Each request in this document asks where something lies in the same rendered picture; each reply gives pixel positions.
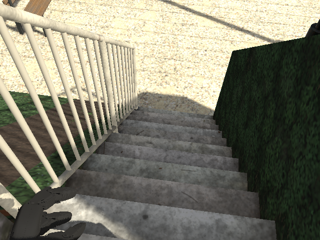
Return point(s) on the robot left hand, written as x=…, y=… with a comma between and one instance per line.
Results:
x=32, y=221

